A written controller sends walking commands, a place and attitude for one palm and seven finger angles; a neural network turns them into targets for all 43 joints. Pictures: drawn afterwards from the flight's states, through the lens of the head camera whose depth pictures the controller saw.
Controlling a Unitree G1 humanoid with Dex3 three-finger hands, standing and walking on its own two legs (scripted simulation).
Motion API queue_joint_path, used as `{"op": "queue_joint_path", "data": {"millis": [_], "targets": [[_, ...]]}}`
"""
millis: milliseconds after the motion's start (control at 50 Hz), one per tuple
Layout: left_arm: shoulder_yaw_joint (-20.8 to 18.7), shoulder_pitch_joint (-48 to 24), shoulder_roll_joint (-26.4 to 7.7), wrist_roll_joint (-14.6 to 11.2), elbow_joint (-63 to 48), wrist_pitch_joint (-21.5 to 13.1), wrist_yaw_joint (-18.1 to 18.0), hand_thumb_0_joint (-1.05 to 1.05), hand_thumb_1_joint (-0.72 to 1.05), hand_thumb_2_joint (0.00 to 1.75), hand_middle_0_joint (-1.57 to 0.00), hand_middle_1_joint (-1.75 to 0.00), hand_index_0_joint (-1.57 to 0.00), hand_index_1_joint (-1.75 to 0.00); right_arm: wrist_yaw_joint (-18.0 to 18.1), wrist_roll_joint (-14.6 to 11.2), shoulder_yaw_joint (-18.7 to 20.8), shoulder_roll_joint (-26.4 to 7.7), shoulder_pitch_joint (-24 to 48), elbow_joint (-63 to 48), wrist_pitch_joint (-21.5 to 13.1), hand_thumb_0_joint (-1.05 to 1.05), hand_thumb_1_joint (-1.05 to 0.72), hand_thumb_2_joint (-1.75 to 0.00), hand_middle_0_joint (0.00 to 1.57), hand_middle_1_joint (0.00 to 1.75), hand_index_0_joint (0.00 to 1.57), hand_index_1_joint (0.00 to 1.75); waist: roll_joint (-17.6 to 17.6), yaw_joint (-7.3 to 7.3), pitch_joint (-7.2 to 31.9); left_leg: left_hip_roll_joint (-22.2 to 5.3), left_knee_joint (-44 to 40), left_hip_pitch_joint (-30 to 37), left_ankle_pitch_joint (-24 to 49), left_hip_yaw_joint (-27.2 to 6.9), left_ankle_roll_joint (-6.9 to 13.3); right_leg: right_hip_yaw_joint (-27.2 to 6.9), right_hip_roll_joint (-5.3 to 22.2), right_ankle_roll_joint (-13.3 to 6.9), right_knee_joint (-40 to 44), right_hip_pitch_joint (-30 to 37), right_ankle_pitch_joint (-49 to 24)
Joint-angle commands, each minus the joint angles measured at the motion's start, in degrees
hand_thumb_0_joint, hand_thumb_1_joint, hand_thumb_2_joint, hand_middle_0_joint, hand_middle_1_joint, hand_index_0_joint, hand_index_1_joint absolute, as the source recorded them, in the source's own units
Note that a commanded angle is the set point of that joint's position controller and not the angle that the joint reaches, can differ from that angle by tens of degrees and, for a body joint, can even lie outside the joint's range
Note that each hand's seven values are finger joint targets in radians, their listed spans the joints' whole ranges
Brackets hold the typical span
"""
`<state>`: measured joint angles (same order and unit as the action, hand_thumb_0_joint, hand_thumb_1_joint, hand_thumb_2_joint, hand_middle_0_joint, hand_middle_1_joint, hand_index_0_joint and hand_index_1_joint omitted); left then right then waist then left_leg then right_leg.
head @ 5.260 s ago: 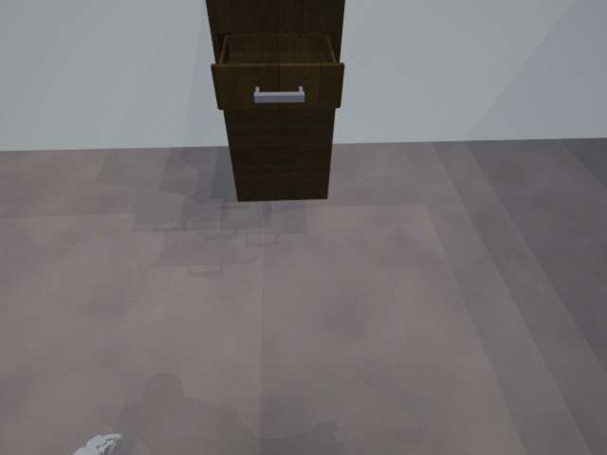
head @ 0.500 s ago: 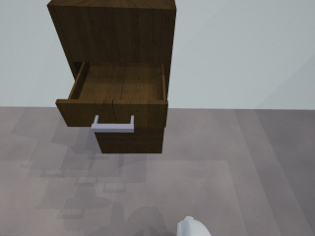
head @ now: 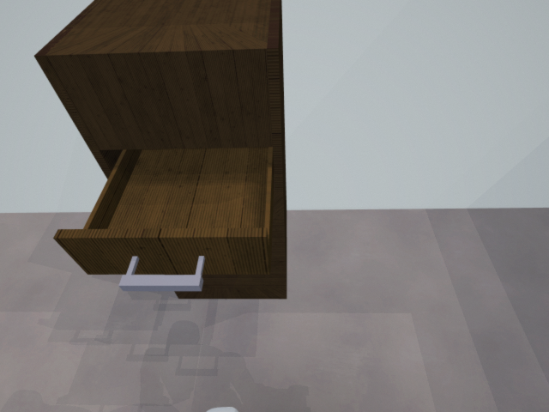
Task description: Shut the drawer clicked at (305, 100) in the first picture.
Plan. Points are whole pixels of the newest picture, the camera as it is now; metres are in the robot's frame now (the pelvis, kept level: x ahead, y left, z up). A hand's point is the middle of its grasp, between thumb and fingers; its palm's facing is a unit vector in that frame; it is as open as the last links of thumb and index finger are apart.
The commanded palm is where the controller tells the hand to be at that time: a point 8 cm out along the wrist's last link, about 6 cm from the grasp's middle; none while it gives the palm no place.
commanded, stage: come to a stop and stand still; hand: left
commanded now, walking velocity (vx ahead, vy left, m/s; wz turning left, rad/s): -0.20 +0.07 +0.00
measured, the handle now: (164, 272) +0.36 +0.25 -0.07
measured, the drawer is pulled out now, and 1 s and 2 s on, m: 0.24 0.24 0.24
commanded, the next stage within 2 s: look again from close up in 0.70 s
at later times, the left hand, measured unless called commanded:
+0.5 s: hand out of the picture -0.03 +0.23 -0.17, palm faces +0.07 -0.98 -0.21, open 7.3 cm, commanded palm none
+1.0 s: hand out of the picture -0.02 +0.22 -0.18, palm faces +0.02 -0.98 -0.19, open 7.3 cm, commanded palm none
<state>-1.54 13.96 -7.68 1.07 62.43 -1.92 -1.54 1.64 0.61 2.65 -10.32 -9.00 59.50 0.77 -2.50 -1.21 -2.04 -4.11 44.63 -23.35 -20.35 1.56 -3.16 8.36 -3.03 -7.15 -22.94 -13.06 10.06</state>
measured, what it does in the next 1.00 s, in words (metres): steps on the spot: left foot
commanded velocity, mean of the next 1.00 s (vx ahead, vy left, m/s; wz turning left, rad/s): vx -0.02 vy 0.00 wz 0.00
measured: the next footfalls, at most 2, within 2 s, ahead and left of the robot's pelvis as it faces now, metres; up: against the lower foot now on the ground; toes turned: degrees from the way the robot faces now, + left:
left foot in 0.24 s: +0.01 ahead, +0.16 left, +0.00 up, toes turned +3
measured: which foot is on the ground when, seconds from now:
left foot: up 0.00-0.22, down 0.24-1.00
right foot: down 0.00-1.00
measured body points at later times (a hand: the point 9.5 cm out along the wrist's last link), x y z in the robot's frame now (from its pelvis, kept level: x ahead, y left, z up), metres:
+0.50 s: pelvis -0.03 +0.04 +0.00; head -0.03 +0.04 +0.45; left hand -0.03 +0.28 -0.16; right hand -0.01 -0.19 -0.16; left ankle -0.03 +0.16 -0.74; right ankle +0.03 -0.04 -0.74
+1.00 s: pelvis -0.03 +0.06 -0.01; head -0.04 +0.05 +0.44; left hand -0.02 +0.27 -0.17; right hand -0.06 -0.14 -0.17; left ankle -0.03 +0.16 -0.74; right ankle +0.03 -0.04 -0.74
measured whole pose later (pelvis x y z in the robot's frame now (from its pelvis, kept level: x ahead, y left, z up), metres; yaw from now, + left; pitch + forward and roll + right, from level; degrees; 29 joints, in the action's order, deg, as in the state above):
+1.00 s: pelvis -0.03 +0.06 -0.01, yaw +0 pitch -1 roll +0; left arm 0.0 18.2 -7.8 0.9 63.1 -0.1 -2.3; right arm 0.7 1.4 -0.3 -6.3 -22.3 62.0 0.2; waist 0.1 1.4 1.1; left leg 0.3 30.1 -11.9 -16.9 3.7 1.2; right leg 6.4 1.5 -2.4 -29.7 -17.5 11.0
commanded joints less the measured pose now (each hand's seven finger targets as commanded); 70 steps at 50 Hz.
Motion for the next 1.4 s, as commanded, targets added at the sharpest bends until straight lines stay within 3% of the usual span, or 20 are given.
{"op": "queue_joint_path", "data": {"millis": [0, 100, 180, 220, 240, 260, 300, 400, 680, 700, 720, 740, 760, 800, 880, 980, 1140, 1340, 1360, 1380], "targets": [[-2.2, 4.7, -9.6, 0.2, -1.9, 0.3, -1.1, 0.00, 0.90, 0.90, -0.20, -0.30, -0.20, -0.30, 0.1, -0.3, 0.3, -2.3, -4.4, -1.1, 1.2, 0.00, -0.90, -0.90, 0.20, 0.30, 0.20, 0.30, 8.4, -0.25, 3.8, 1.2, -2.0, 2.1, -3.0, -1.5, 0.0, -15.9, 21.0, -4.7, 3.3, 6.8, -37.7], [-2.5, 5.4, -9.8, 0.5, -1.7, 1.0, -1.3, 0.00, 0.90, 0.90, -0.20, -0.30, -0.20, -0.30, 0.2, -0.4, 0.5, -2.3, -2.3, -2.1, 1.4, 0.00, -0.90, -0.90, 0.20, 0.30, 0.20, 0.30, 8.5, -0.40, 2.8, 2.2, -6.3, 5.3, -3.1, -1.7, 0.7, -17.0, 20.7, -4.8, 2.6, 6.0, -36.2], [-2.5, 3.4, -9.7, 0.0, -1.7, 1.4, -1.3, 0.00, 0.90, 0.90, -0.20, -0.30, -0.20, -0.30, 0.2, -0.5, 0.4, -1.7, -5.3, -0.8, 0.7, 0.00, -0.90, -0.90, 0.20, 0.30, 0.20, 0.30, 8.2, 1.29, 5.0, 1.8, -20.5, 15.1, 8.3, -1.0, 1.6, -15.0, 17.7, -0.5, 0.9, 3.2, -23.1], [-1.9, 3.1, -7.6, -0.2, -2.0, 1.6, -1.1, 0.00, 0.90, 0.90, -0.20, -0.30, -0.20, -0.30, 0.3, -0.1, 0.4, -3.6, -5.8, -0.5, -0.2, 0.00, -0.90, -0.90, 0.20, 0.30, 0.20, 0.30, 2.2, 0.96, 6.1, -3.9, -23.3, 19.9, 18.4, -5.1, 3.8, -11.1, 12.0, 3.5, -0.7, -0.6, -9.5], [-1.5, 3.1, -6.4, -0.3, -2.3, 1.7, -1.0, 0.00, 0.90, 0.90, -0.20, -0.30, -0.20, -0.30, 0.4, 0.1, 0.3, -5.0, -4.3, -1.1, -0.2, 0.00, -0.90, -0.90, 0.20, 0.30, 0.20, 0.30, -2.0, 0.02, 4.2, -6.6, -24.2, 16.5, 20.4, -6.9, 5.5, -9.2, 9.5, 5.2, -0.3, -0.3, -4.0], [-1.4, 3.1, -5.9, 0.0, -2.2, 1.8, -1.0, 0.00, 0.90, 0.90, -0.20, -0.30, -0.20, -0.30, 0.4, 0.3, 0.1, -5.3, -3.7, -1.3, -0.1, 0.00, -0.90, -0.90, 0.20, 0.30, 0.20, 0.30, -1.1, -0.45, 3.0, -7.1, -25.0, 12.5, 15.9, -6.1, 5.8, -8.4, 8.8, 5.8, 0.6, 1.5, 0.0], [-1.2, 2.3, -6.8, -0.1, -1.3, 2.2, -0.7, 0.00, 0.90, 0.90, -0.20, -0.30, -0.20, -0.30, 0.4, 0.2, -0.5, -4.4, -2.4, -0.8, -0.2, 0.00, -0.90, -0.90, 0.20, 0.30, 0.20, 0.30, -4.7, -0.72, 1.5, -5.3, -28.1, 9.0, 9.4, -6.6, 5.4, -8.1, 8.8, 6.0, 0.6, 3.8, 0.6], [-0.8, 3.7, -7.1, 0.2, 0.0, 2.4, -0.3, 0.00, 0.90, 0.90, -0.20, -0.30, -0.20, -0.30, 0.0, 0.4, -1.0, -4.2, -4.4, -0.1, -0.1, 0.00, -0.90, -0.90, 0.20, 0.30, 0.20, 0.30, -1.2, -1.00, -3.5, -3.0, -33.0, 3.0, -6.3, -6.9, 4.9, -9.5, 9.0, 6.3, 3.5, 4.0, 6.9], [-0.2, 6.6, -5.6, -0.4, 1.3, 1.2, -0.6, 0.00, 0.90, 0.90, -0.20, -0.30, -0.20, -0.30, 0.0, 0.4, -2.1, -1.4, -14.5, 4.0, -1.0, 0.00, -0.90, -0.90, 0.20, 0.30, 0.20, 0.30, 3.1, 0.20, -3.1, -1.0, -30.7, 5.7, -1.5, -5.0, 5.0, -11.2, 10.0, 5.9, 6.5, 1.7, 9.3], [1.1, 10.8, -6.6, 0.4, 1.7, 0.0, -2.7, 0.00, 0.90, 0.90, -0.20, -0.30, -0.20, -0.30, -0.9, 0.3, -2.1, -4.2, -7.3, 0.2, -2.3, 0.00, -0.90, -0.90, 0.20, 0.30, 0.20, 0.30, 0.7, -1.87, -5.5, -2.3, -19.0, 3.8, 4.0, 0.6, 3.1, -10.7, 11.8, 6.1, 2.3, 0.4, -3.4], [1.2, 10.0, -8.5, -0.1, 2.4, -1.0, -2.2, 0.00, 0.90, 0.90, -0.20, -0.30, -0.20, -0.30, -0.8, -0.2, -2.7, -2.0, -8.7, -0.4, -2.3, 0.00, -0.90, -0.90, 0.20, 0.30, 0.20, 0.30, 3.4, 0.83, -1.6, 0.6, -18.7, 6.6, 5.6, -0.2, 2.3, -13.1, 14.5, 3.9, 2.8, 2.5, -13.9], [0.8, 8.3, -8.6, -0.4, 0.8, -0.9, -1.7, 0.00, 0.90, 0.90, -0.20, -0.30, -0.20, -0.30, -0.5, 0.0, -2.5, -0.2, -15.5, 0.5, -2.1, 0.00, -0.90, -0.90, 0.20, 0.30, 0.20, 0.30, 2.5, 2.81, 4.2, 1.4, -19.3, 10.0, 1.9, -1.0, 3.0, -14.6, 16.1, 2.4, 3.1, 3.7, -4.0], [1.0, 7.5, -8.1, -0.5, -0.1, -0.8, -1.6, 0.00, 0.90, 0.90, -0.20, -0.30, -0.20, -0.30, -0.5, 0.1, -2.6, 0.1, -16.7, 1.2, -2.0, 0.00, -0.90, -0.90, 0.20, 0.30, 0.20, 0.30, 2.6, 3.02, 6.9, 1.5, -18.4, 11.9, 3.6, -0.9, 3.4, -14.3, 15.4, 1.7, 3.9, 2.7, 2.7], [0.7, 5.1, -7.7, -0.5, -1.2, -0.3, -1.3, 0.00, 0.90, 0.90, -0.20, -0.30, -0.20, -0.30, -0.6, 0.3, -2.5, -0.3, -17.5, 1.8, -1.5, 0.00, -0.90, -0.90, 0.20, 0.30, 0.20, 0.30, 5.8, 3.48, 4.1, 1.7, -17.7, 11.5, 3.2, -1.2, 4.0, -14.0, 14.3, 2.0, 5.9, -2.2, 14.9], [0.4, 4.9, -6.3, -0.4, -2.0, 0.7, -1.2, 0.00, 0.90, 0.90, -0.20, -0.30, -0.20, -0.30, -0.7, 0.6, -2.3, -0.1, -18.7, 1.7, -0.9, 0.00, -0.90, -0.90, 0.20, 0.30, 0.20, 0.30, 5.5, 3.24, -5.1, 1.6, -19.8, 6.8, -0.1, -2.3, 4.8, -13.2, 12.5, 2.9, 5.7, -8.9, 20.8], [0.6, 7.4, -4.7, -0.4, -2.0, 0.7, -1.0, 0.00, 0.90, 0.90, -0.20, -0.30, -0.20, -0.30, -0.5, 0.6, -2.5, -0.1, -17.5, 1.1, -1.7, 0.00, -0.90, -0.90, 0.20, 0.30, 0.20, 0.30, 0.4, 1.58, -6.1, 0.4, -25.2, 1.4, -1.7, -5.1, 5.4, -11.6, 9.9, 3.8, 2.0, -3.9, 13.4], [1.1, 8.4, -3.3, -0.6, -1.8, 0.1, -0.9, 0.00, 0.90, 0.90, -0.20, -0.30, -0.20, -0.30, -0.2, 0.1, -2.8, -0.8, -16.7, 1.6, -2.9, 0.00, -0.90, -0.90, 0.20, 0.30, 0.20, 0.30, 2.0, 1.07, -2.8, -1.1, -26.8, 4.0, 6.3, -5.7, 5.5, -9.3, 9.7, 4.3, 0.2, 3.4, -0.9], [1.3, 8.9, -3.0, -0.5, -0.9, 0.3, -1.0, 0.00, 0.90, 0.90, -0.20, -0.30, -0.20, -0.30, -0.1, -0.1, -3.0, -1.3, -15.2, 2.8, -2.7, 0.00, -0.90, -0.90, 0.20, 0.30, 0.20, 0.30, 1.6, 1.36, -4.4, -1.4, -28.2, 6.7, 7.2, -5.2, 5.2, -8.9, 10.0, 4.9, 1.2, 2.8, -1.5], [1.3, 12.2, -6.5, 0.2, 1.4, 0.0, -3.0, 0.00, 0.90, 0.90, -0.20, -0.30, -0.20, -0.30, -0.3, -0.5, -2.5, -3.7, -7.8, -1.4, -3.1, 0.00, -0.90, -0.90, 0.20, 0.30, 0.20, 0.30, 7.2, -1.40, -6.0, -2.4, -18.4, 4.4, 12.1, -2.0, 4.1, -9.8, 11.6, 5.5, -1.9, 0.8, -16.4], [-2.5, -33.3, -16.6, -12.2, -89.1, -12.6, -2.3, 0.00, 0.90, 0.90, -0.22, -0.32, -0.22, -0.32, 2.1, -2.9, -1.8, -14.4, -7.0, -23.4, -11.5, 0.00, -0.90, -0.90, 0.20, 0.30, 0.20, 0.30, -7.4, 7.43, 22.9, 3.3, -24.0, 17.6, 10.3, -2.7, 3.7, -7.4, 5.5, 6.1, -4.6, 5.8, -3.7]]}}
